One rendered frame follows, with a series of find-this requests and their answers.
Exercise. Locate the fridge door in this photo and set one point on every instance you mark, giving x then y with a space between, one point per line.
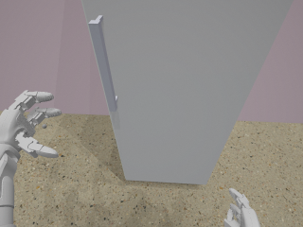
182 71

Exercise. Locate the right robot hand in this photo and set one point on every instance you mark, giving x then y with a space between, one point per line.
246 216

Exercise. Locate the handle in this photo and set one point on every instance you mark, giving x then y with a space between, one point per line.
103 62

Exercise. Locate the robot left forearm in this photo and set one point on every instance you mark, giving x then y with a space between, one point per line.
9 158

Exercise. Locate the left robot hand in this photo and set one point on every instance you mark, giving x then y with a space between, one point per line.
13 123

